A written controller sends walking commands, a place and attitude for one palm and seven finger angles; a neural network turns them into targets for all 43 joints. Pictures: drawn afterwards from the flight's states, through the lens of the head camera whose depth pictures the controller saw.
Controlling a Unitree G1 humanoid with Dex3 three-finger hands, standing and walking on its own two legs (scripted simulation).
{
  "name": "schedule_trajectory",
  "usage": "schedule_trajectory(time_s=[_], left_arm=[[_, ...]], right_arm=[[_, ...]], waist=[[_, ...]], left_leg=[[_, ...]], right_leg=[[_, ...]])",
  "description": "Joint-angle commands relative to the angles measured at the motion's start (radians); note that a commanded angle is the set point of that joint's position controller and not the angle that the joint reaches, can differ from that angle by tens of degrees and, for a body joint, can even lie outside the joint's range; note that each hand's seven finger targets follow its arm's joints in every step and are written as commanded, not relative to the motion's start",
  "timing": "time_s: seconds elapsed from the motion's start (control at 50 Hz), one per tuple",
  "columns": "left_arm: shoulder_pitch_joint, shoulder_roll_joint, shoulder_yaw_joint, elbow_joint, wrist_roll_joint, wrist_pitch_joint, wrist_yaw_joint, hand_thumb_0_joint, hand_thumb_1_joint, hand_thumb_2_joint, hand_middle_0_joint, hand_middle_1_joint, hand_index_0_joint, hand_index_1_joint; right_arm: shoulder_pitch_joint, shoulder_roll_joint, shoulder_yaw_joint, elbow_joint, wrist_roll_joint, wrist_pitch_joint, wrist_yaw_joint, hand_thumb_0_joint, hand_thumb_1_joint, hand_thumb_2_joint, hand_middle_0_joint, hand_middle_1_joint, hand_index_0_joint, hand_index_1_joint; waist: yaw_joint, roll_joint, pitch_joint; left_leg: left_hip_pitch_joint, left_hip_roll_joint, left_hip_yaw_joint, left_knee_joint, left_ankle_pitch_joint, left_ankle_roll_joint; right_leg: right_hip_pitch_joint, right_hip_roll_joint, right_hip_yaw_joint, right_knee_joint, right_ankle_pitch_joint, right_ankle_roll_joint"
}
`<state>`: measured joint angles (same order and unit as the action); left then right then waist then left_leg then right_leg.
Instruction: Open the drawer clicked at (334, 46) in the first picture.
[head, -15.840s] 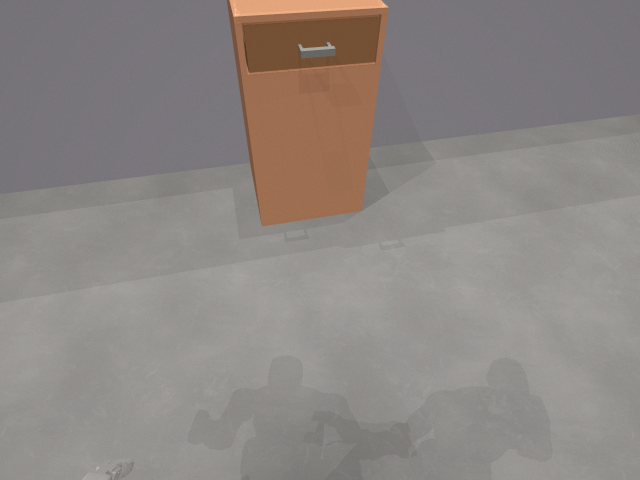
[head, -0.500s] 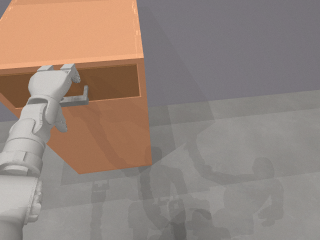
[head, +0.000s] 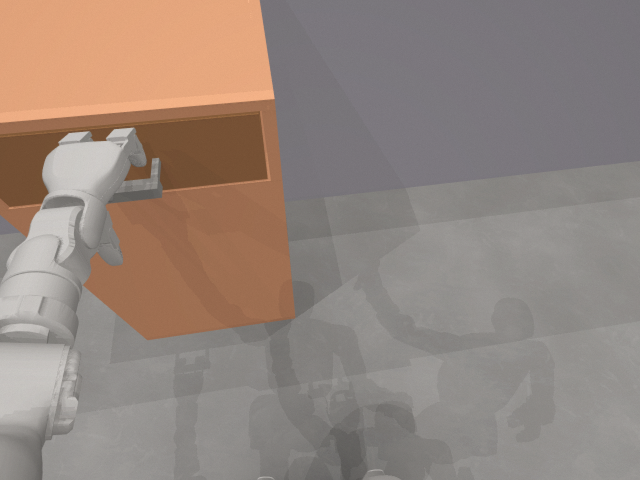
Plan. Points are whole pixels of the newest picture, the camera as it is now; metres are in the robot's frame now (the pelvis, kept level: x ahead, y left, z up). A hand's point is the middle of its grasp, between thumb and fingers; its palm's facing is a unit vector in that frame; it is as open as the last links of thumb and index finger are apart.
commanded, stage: lower the fingers behind the handle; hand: left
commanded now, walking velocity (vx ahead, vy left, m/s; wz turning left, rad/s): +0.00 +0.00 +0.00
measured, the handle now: (123, 180) +0.53 +0.28 +0.01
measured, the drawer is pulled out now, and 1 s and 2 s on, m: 0.00 0.00 0.00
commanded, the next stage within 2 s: lift the fingers back up to retry in 1.30 s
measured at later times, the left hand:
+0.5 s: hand (106, 203) +0.47 +0.29 +0.03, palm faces -0.07 -0.01 -1.00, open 13.8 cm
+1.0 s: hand (108, 206) +0.47 +0.29 +0.02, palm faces -0.05 +0.01 -1.00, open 13.8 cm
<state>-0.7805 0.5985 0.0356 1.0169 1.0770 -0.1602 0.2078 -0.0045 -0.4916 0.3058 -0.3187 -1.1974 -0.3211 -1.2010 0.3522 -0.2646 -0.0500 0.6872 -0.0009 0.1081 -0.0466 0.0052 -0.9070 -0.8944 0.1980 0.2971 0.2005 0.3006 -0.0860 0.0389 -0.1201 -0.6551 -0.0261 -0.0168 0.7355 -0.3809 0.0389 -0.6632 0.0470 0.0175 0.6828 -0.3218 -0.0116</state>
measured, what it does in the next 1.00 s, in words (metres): stands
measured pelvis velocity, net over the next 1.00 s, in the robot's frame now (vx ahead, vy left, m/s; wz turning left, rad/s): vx -0.02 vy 0.01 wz -0.01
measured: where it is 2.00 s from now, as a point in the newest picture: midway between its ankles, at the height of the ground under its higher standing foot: outside the picture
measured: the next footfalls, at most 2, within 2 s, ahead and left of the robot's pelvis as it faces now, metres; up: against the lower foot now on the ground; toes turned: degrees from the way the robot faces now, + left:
none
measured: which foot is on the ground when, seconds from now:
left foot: down 0.00-1.00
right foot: down 0.00-1.00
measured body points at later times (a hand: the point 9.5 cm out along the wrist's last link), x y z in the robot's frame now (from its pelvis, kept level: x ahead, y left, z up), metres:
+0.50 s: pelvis +0.00 +0.00 -0.01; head +0.10 +0.01 +0.43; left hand +0.47 +0.28 +0.08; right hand +0.01 -0.28 -0.14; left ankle -0.03 +0.09 -0.71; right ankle -0.01 -0.12 -0.71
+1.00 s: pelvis -0.02 +0.01 -0.02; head +0.09 +0.01 +0.41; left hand +0.47 +0.28 +0.08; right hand +0.00 -0.27 -0.15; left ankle -0.03 +0.09 -0.71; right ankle -0.01 -0.12 -0.71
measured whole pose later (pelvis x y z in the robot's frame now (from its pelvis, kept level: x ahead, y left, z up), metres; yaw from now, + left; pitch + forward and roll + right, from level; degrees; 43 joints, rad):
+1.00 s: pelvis -0.02 +0.01 -0.02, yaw +0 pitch +22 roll -2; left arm -0.88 0.63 -0.01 1.12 1.08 -0.09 0.28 0.00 -0.49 0.31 -0.27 -1.35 -0.32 -1.20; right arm 0.36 -0.27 -0.03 0.68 0.00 0.11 -0.04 0.00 -0.91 -0.89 0.20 0.30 0.20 0.30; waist -0.11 0.04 -0.15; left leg -0.86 -0.02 -0.02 0.90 -0.42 0.05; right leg -0.86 0.05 0.01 0.83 -0.35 0.00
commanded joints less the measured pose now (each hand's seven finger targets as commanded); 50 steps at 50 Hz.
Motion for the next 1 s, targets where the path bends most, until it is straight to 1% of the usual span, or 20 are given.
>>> schedule_trajectory(time_s=[0.0, 0.04, 0.1, 0.16, 0.2, 0.26, 0.3, 0.34, 0.38, 0.44, 0.48, 0.52, 0.6, 0.66, 0.7, 0.72, 0.78, 0.88, 0.94, 0.98], left_arm=[[-0.423, 0.313, 0.104, -0.218, 0.001, -0.001, 0.093, 0.000, -0.500, 0.300, -0.300, -1.200, -0.300, -1.200], [-0.406, 0.344, 0.138, -0.215, -0.001, 0.010, 0.111, 0.000, -0.500, 0.300, -0.300, -1.200, -0.300, -1.200], [-0.406, 0.272, 0.078, -0.179, 0.000, 0.040, 0.122, 0.000, -0.500, 0.300, -0.300, -1.200, -0.300, -1.200], [-0.422, 0.293, 0.077, -0.137, 0.002, 0.062, 0.118, 0.000, -0.500, 0.300, -0.300, -1.200, -0.300, -1.200], [-0.476, 0.255, 0.036, -0.155, 0.008, 0.060, 0.110, 0.000, -0.500, 0.300, -0.300, -1.200, -0.300, -1.200], [-0.451, 0.305, 0.080, -0.159, 0.003, 0.039, 0.099, 0.000, -0.500, 0.300, -0.300, -1.200, -0.300, -1.200], [-0.430, 0.282, 0.056, -0.101, 0.000, 0.044, 0.091, 0.000, -0.500, 0.300, -0.300, -1.200, -0.300, -1.200], [-0.429, 0.252, 0.033, -0.085, 0.004, 0.040, 0.083, 0.000, -0.500, 0.300, -0.300, -1.200, -0.300, -1.200], [-0.405, 0.255, 0.038, -0.078, 0.005, 0.036, 0.084, 0.000, -0.500, 0.300, -0.300, -1.200, -0.300, -1.200], [-0.371, 0.267, 0.053, -0.052, -0.001, 0.037, 0.078, 0.000, -0.500, 0.300, -0.300, -1.200, -0.300, -1.200], [-0.378, 0.249, 0.033, -0.044, -0.002, 0.037, 0.077, 0.000, -0.500, 0.300, -0.300, -1.200, -0.300, -1.200], [-0.345, 0.243, 0.032, -0.035, 0.002, 0.040, 0.077, 0.000, -0.500, 0.300, -0.300, -1.200, -0.300, -1.200], [-0.352, 0.210, 0.003, -0.013, 0.006, 0.050, 0.080, 0.000, -0.500, 0.300, -0.300, -1.200, -0.300, -1.200], [-0.337, 0.234, 0.019, 0.001, 0.004, 0.057, 0.079, 0.000, -0.500, 0.300, -0.300, -1.200, -0.300, -1.200], [-0.333, 0.208, -0.005, 0.026, -0.001, 0.067, 0.076, 0.000, -0.500, 0.300, -0.300, -1.200, -0.300, -1.200], [-0.335, 0.221, 0.002, 0.035, 0.003, 0.070, 0.073, 0.000, -0.500, 0.300, -0.300, -1.200, -0.300, -1.200], [-0.334, 0.206, -0.013, 0.052, 0.000, 0.076, 0.069, 0.000, -0.500, 0.300, -0.300, -1.200, -0.300, -1.200], [-0.337, 0.214, -0.014, 0.074, -0.006, 0.079, 0.055, 0.000, -0.500, 0.300, -0.300, -1.200, -0.300, -1.200], [-0.339, 0.240, 0.005, 0.050, -0.009, 0.075, 0.047, 0.000, -0.500, 0.300, -0.300, -1.200, -0.300, -1.200], [-0.339, 0.212, -0.020, 0.057, -0.004, 0.077, 0.045, 0.000, -0.500, 0.300, -0.300, -1.200, -0.300, -1.200]], right_arm=[[0.115, -0.160, -0.060, -0.054, -0.012, -0.019, 0.002, 0.000, -0.900, -0.900, 0.200, 0.300, 0.200, 0.300], [0.114, -0.165, -0.062, -0.045, -0.019, -0.016, 0.006, 0.000, -0.900, -0.900, 0.200, 0.300, 0.200, 0.300], [0.119, -0.164, -0.065, -0.040, -0.013, -0.017, 0.011, 0.000, -0.900, -0.900, 0.200, 0.300, 0.200, 0.300], [0.126, -0.173, -0.061, -0.034, -0.008, -0.015, 0.007, 0.000, -0.900, -0.900, 0.200, 0.300, 0.200, 0.300], [0.132, -0.169, -0.063, -0.031, -0.007, -0.019, 0.003, 0.000, -0.900, -0.900, 0.200, 0.300, 0.200, 0.300], [0.140, -0.171, -0.061, -0.027, -0.011, -0.018, -0.001, 0.000, -0.900, -0.900, 0.200, 0.300, 0.200, 0.300], [0.139, -0.169, -0.055, -0.023, -0.009, -0.016, -0.004, 0.000, -0.900, -0.900, 0.200, 0.300, 0.200, 0.300], [0.138, -0.167, -0.054, -0.023, -0.009, -0.018, -0.003, 0.000, -0.900, -0.900, 0.200, 0.300, 0.200, 0.300], [0.144, -0.169, -0.055, -0.024, -0.009, -0.018, 0.000, 0.000, -0.900, -0.900, 0.200, 0.300, 0.200, 0.300], [0.147, -0.172, -0.053, -0.027, -0.012, -0.013, 0.001, 0.000, -0.900, -0.900, 0.200, 0.300, 0.200, 0.300], [0.152, -0.172, -0.052, -0.029, -0.008, -0.014, 0.002, 0.000, -0.900, -0.900, 0.200, 0.300, 0.200, 0.300], [0.152, -0.171, -0.051, -0.036, -0.009, -0.011, 0.005, 0.000, -0.900, -0.900, 0.200, 0.300, 0.200, 0.300], [0.154, -0.172, -0.052, -0.035, -0.005, -0.009, 0.007, 0.000, -0.900, -0.900, 0.200, 0.300, 0.200, 0.300], [0.158, -0.174, -0.049, -0.040, -0.004, -0.006, 0.007, 0.000, -0.900, -0.900, 0.200, 0.300, 0.200, 0.300], [0.158, -0.173, -0.046, -0.044, -0.002, -0.008, 0.006, 0.000, -0.900, -0.900, 0.200, 0.300, 0.200, 0.300], [0.156, -0.175, -0.045, -0.042, 0.001, -0.008, 0.005, 0.000, -0.900, -0.900, 0.200, 0.300, 0.200, 0.300], [0.161, -0.176, -0.042, -0.045, 0.002, -0.008, 0.005, 0.000, -0.900, -0.900, 0.200, 0.300, 0.200, 0.300], [0.168, -0.180, -0.037, -0.051, 0.004, -0.013, 0.001, 0.000, -0.900, -0.900, 0.200, 0.300, 0.200, 0.300], [0.170, -0.181, -0.037, -0.057, 0.002, -0.011, 0.001, 0.000, -0.900, -0.900, 0.200, 0.300, 0.200, 0.300], [0.172, -0.175, -0.036, -0.060, 0.005, -0.012, -0.001, 0.000, -0.900, -0.900, 0.200, 0.300, 0.200, 0.300]], waist=[[0.014, 0.091, -0.444], [0.020, 0.082, -0.475], [-0.004, 0.061, -0.437], [-0.017, 0.035, -0.419], [-0.033, 0.055, -0.423], [-0.018, 0.069, -0.473], [-0.030, 0.040, -0.408], [-0.036, 0.054, -0.373], [-0.026, 0.063, -0.381], [-0.022, 0.027, -0.395], [-0.033, 0.009, -0.374], [-0.020, 0.015, -0.382], [-0.038, -0.002, -0.346], [-0.027, 0.003, -0.362], [-0.036, -0.011, -0.331], [-0.040, -0.025, -0.313], [-0.042, -0.013, -0.306], [-0.051, -0.047, -0.313], [-0.037, -0.019, -0.349], [-0.044, -0.014, -0.337]], left_leg=[[0.234, 0.010, 0.004, -0.024, 0.522, -0.005], [0.235, 0.013, 0.006, -0.009, 0.567, -0.005], [0.215, 0.016, 0.009, -0.010, 0.518, -0.004], [0.192, 0.013, 0.008, -0.016, 0.458, 0.001], [0.214, 0.015, 0.001, -0.014, 0.450, 0.001], [0.230, 0.014, 0.000, -0.001, 0.479, 0.002], [0.179, 0.011, 0.003, -0.002, 0.429, 0.004], [0.174, 0.013, 0.001, 0.000, 0.429, 0.003], [0.180, 0.016, -0.001, 0.006, 0.434, 0.000], [0.145, 0.012, 0.005, 0.019, 0.439, 0.003], [0.122, 0.013, 0.005, 0.019, 0.395, 0.005], [0.116, 0.012, 0.006, 0.021, 0.405, 0.004], [0.095, 0.014, 0.006, 0.032, 0.370, 0.005], [0.072, 0.009, 0.010, 0.033, 0.341, 0.006], [0.050, 0.007, 0.012, 0.034, 0.311, 0.008], [0.044, 0.011, 0.008, 0.035, 0.300, 0.008], [0.033, 0.010, 0.008, 0.040, 0.277, 0.008], [-0.010, 0.009, 0.009, 0.058, 0.236, 0.014], [0.000, 0.007, 0.009, 0.063, 0.246, 0.012], [0.001, 0.009, 0.005, 0.065, 0.233, 0.011]], right_leg=[[0.180, 0.009, -0.031, -0.011, 0.342, -0.029], [0.193, 0.011, -0.029, 0.000, 0.377, -0.028], [0.160, 0.011, -0.036, -0.006, 0.347, -0.022], [0.160, 0.011, -0.031, -0.014, 0.324, -0.021], [0.131, 0.011, -0.034, -0.016, 0.302, -0.022], [0.152, 0.012, -0.026, -0.006, 0.328, -0.022], [0.131, 0.011, -0.031, -0.008, 0.301, -0.021], [0.099, 0.012, -0.034, -0.010, 0.290, -0.025], [0.084, 0.014, -0.037, -0.001, 0.280, -0.026], [0.107, 0.013, -0.032, 0.009, 0.310, -0.025], [0.093, 0.012, -0.033, 0.009, 0.289, -0.022], [0.096, 0.015, -0.036, 0.018, 0.291, -0.024], [0.052, 0.015, -0.038, 0.020, 0.261, -0.023], [0.066, 0.013, -0.034, 0.028, 0.250, -0.024], [0.052, 0.013, -0.037, 0.025, 0.231, -0.023], [0.036, 0.013, -0.039, 0.027, 0.219, -0.023], [0.014, 0.013, -0.041, 0.033, 0.195, -0.025], [0.004, 0.011, -0.038, 0.046, 0.176, -0.021], [0.015, 0.012, -0.037, 0.054, 0.180, -0.024], [-0.011, 0.013, -0.042, 0.057, 0.158, -0.023]])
